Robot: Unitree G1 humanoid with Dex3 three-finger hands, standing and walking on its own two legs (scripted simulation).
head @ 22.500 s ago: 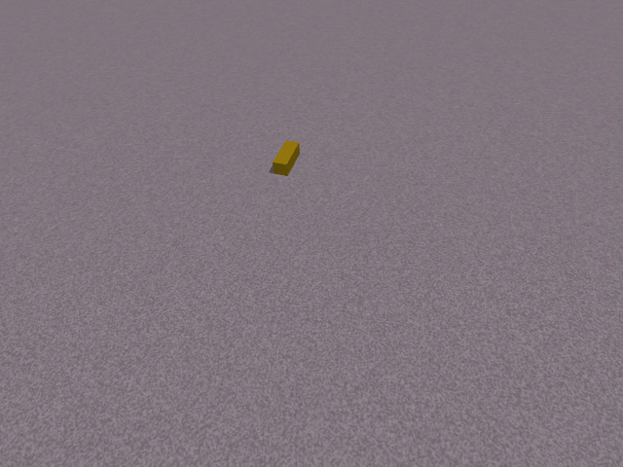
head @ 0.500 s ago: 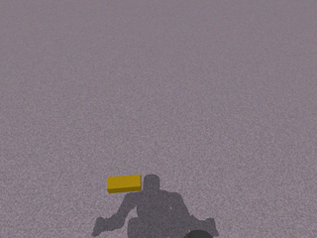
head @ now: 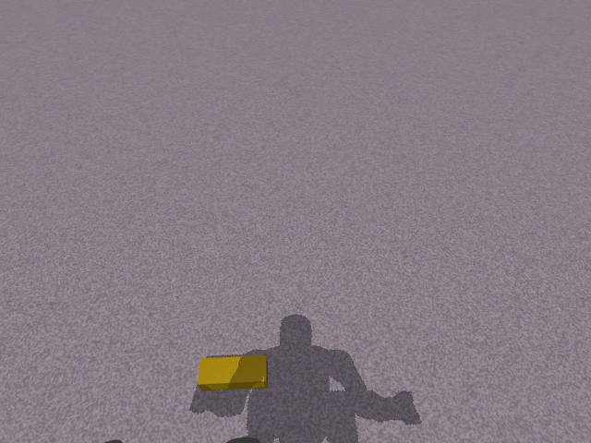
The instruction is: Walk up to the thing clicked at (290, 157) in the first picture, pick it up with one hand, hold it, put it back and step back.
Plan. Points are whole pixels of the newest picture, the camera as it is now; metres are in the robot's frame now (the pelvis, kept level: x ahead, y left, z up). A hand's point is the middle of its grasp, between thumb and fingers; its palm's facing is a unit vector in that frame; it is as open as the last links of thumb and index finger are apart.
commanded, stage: walk up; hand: left
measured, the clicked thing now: (234, 373) +0.42 +0.22 -0.71
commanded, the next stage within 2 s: none
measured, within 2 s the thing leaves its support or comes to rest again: neither
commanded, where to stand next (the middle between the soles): +0.04 -0.03 m, yaw +2 degrees
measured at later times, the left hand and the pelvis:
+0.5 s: hand out of the picture +0.09 +0.23 -0.13, palm faces -0.04 -0.93 -0.36, open 7.4 cm; pelvis +0.01 -0.02 +0.02, yaw -1 degrees
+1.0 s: hand out of the picture +0.10 +0.24 -0.13, palm faces -0.06 -0.94 -0.32, open 7.4 cm; pelvis +0.01 -0.01 +0.03, yaw -2 degrees
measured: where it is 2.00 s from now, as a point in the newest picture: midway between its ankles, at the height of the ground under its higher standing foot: outside the picture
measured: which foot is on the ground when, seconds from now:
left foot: down 0.00-1.00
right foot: down 0.00-1.00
